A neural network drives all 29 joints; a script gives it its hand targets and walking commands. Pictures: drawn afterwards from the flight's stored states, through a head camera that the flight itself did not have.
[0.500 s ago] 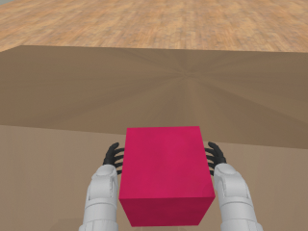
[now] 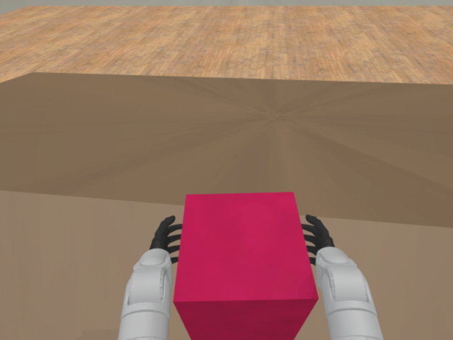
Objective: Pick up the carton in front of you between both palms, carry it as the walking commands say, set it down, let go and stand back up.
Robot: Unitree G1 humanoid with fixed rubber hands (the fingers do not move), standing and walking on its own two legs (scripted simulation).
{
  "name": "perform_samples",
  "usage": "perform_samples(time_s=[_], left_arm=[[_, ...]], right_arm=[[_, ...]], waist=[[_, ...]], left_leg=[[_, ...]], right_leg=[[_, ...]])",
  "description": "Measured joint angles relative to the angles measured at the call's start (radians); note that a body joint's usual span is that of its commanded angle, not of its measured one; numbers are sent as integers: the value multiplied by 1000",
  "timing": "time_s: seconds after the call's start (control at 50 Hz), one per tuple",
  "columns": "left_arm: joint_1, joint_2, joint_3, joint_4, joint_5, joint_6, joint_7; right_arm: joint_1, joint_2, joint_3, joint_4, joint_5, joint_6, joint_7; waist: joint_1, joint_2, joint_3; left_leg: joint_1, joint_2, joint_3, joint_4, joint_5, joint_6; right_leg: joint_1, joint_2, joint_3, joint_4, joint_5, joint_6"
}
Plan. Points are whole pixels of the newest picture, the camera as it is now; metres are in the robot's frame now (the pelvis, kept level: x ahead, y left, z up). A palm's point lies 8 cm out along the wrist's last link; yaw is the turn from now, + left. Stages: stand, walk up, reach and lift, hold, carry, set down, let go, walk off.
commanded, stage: reach and lift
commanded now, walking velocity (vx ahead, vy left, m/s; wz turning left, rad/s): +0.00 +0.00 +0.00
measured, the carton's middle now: (241, 270) +0.30 +0.00 -0.04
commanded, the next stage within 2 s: hold in 0.18 s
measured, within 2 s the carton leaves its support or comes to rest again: neither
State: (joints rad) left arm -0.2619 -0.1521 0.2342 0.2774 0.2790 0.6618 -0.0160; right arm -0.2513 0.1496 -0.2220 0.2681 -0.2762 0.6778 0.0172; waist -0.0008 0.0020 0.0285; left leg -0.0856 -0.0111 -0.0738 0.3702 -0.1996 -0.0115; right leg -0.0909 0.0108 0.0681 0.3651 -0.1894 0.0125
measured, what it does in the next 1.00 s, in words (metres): lifts its right foot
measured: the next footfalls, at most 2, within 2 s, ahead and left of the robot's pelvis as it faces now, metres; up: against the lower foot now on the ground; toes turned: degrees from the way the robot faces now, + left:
right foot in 1.02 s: +0.15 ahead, -0.10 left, +0.00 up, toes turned -9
left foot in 1.36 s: +0.43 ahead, +0.15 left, +0.00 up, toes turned +13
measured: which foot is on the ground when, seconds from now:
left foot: down 0.00-1.00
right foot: down 0.00-0.80, up 0.82-1.00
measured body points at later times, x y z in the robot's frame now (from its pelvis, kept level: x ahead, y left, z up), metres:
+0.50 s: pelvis -0.01 +0.00 +0.00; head -0.05 +0.00 +0.45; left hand +0.29 +0.15 +0.04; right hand +0.28 -0.15 +0.04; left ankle +0.01 +0.13 -0.75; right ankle +0.01 -0.13 -0.75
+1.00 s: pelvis +0.08 +0.01 +0.00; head +0.04 +0.01 +0.44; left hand +0.36 +0.16 +0.09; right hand +0.36 -0.15 +0.09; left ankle +0.01 +0.13 -0.75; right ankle +0.10 -0.09 -0.74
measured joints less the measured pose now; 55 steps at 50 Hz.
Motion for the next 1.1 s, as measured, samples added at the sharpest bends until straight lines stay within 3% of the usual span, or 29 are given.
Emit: perform_samples(time_s=[0.2, 0.34, 0.58, 0.62, 0.68, 0.78, 0.82, 0.88, 0.98, 1.04, 1.1], left_arm=[[1, 0, -5, -22, -5, 24, 1], [34, 7, -41, -99, -28, 70, 10], [-7, -1, -4, -64, -10, 93, 0], [-12, -2, 0, -59, -10, 96, 0], [-4, -1, -11, -75, -20, 111, 6], [1, 0, -42, -179, -50, 169, 31], [26, 7, -49, -246, -69, 209, 38], [64, 19, -60, -346, -114, 274, 55], [109, 20, -105, -508, -173, 379, 93], [129, 21, -141, -584, -197, 427, 113], [176, 24, -179, -616, -209, 477, 129]], right_arm=[[1, 0, 5, -23, 4, 25, 0], [34, -7, 41, -99, 23, 70, -9], [-10, 2, 9, -62, 11, 94, -2], [-13, 2, 5, -58, 10, 97, -3], [0, -1, 10, -76, 26, 108, -8], [3, -6, 19, -172, 74, 159, -24], [8, 0, 37, -216, 90, 196, -34], [29, -6, 85, -291, 108, 255, -53], [102, -17, 122, -492, 154, 371, -89], [146, -22, 122, -604, 185, 427, -114], [212, -23, 123, -667, 220, 483, -146]], waist=[[-1, 0, 4], [0, 0, -4], [1, 0, 20], [0, 1, -17], [-3, 1, -87], [-9, -27, -159], [-7, -28, -189], [2, -4, -218], [-1, 29, -225], [-14, 35, -227], [-15, 13, -242]], left_leg=[[12, -2, 1, -3, 3, 1], [42, -1, 1, -29, 16, 1], [37, -2, 0, 4, 12, 0], [-16, -1, 0, 45, -11, -2], [-102, 5, 5, 131, -155, -3], [-175, 9, 68, 176, -137, 2], [-172, 5, 85, 157, -94, 16], [-158, 25, 103, 123, -92, 28], [-103, 58, 97, 49, -112, 13], [-133, 71, 98, 190, -205, 6], [-277, 70, 138, 482, -287, 20]], right_leg=[[11, -2, 1, -2, 2, 1], [41, -3, 2, -27, 15, 2], [35, 0, 2, 6, 11, 1], [-14, 1, -2, 41, -8, 2], [-83, 2, -13, 95, -117, -1], [-160, -26, -19, 155, -77, -2], [-195, -38, -26, 226, -181, -1], [-274, -43, -100, 346, -262, -4], [-289, -21, -205, 184, -165, -1], [-242, -13, -250, 84, -10, -33], [-218, -31, -268, 115, -71, -60]])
